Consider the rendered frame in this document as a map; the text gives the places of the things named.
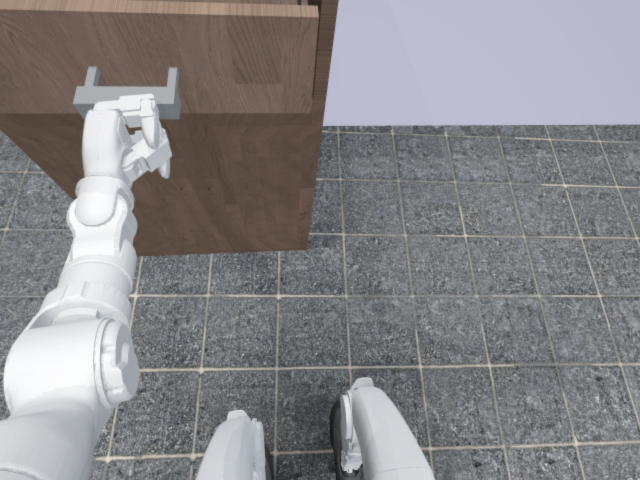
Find drawer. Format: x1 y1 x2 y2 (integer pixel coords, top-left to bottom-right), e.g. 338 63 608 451
0 0 319 114

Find robot left forearm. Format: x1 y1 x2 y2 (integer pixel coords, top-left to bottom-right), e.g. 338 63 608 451
3 175 137 413

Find left robot upper arm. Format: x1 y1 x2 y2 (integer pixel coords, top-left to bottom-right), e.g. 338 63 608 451
0 318 140 480

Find cabinet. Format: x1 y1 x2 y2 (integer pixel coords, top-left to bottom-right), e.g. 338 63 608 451
0 0 339 256

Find robot right shin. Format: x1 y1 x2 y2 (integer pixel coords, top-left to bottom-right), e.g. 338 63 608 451
341 377 385 471

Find handle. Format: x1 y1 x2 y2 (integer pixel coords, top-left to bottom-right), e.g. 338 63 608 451
73 67 181 119

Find right robot thigh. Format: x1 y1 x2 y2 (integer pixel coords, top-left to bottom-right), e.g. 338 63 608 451
340 387 435 480

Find left robot hand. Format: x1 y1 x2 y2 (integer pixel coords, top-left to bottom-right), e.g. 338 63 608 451
82 94 172 190

